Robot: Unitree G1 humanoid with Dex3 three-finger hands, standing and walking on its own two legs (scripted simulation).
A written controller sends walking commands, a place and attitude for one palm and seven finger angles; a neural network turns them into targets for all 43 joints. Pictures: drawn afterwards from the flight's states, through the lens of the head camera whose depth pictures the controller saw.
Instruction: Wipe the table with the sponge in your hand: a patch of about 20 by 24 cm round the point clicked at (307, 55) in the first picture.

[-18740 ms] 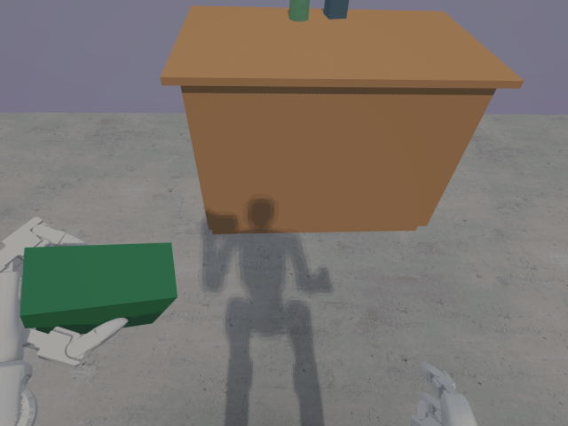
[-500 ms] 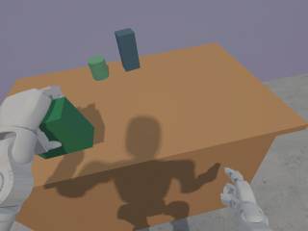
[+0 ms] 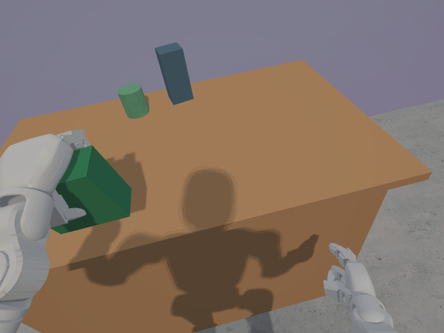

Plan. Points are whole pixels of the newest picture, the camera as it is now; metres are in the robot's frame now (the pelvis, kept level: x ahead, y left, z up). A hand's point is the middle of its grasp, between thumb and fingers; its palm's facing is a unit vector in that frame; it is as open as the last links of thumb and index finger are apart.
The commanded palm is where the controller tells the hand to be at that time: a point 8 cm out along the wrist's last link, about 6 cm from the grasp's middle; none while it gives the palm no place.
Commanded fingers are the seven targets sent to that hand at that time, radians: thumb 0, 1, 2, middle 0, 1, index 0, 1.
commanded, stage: turn the palm down, sponge in hand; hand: left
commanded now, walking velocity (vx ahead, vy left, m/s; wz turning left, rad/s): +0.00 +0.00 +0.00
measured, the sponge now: (83, 199) +0.25 +0.28 +0.16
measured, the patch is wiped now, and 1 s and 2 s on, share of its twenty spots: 0.00 0.00 0.00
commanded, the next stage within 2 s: move the sponge above the wiping area in 0.06 s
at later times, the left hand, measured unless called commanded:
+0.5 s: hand (62, 191) +0.24 +0.29 +0.19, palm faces +0.16 -0.04 -0.99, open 10.1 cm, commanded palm +0.20 +0.29 +0.27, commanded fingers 0.00 0.10 1.30 -1.20 -1.60 -1.20 -1.60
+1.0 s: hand (75, 184) +0.26 +0.30 +0.18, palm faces +0.10 -0.03 -0.99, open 10.1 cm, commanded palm +0.22 +0.30 +0.25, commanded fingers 0.00 0.10 1.30 -1.20 -1.60 -1.20 -1.60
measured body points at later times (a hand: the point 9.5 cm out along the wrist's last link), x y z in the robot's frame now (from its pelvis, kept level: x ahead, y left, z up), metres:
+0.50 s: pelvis -0.01 +0.00 +0.00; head -0.04 -0.06 +0.44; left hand +0.22 +0.29 +0.25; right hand +0.26 -0.19 -0.07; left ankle +0.00 +0.14 -0.74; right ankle +0.06 -0.08 -0.74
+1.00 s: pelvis +0.00 +0.01 +0.00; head -0.01 -0.05 +0.45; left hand +0.25 +0.30 +0.23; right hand +0.25 -0.18 -0.08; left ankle +0.00 +0.14 -0.74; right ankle +0.06 -0.08 -0.74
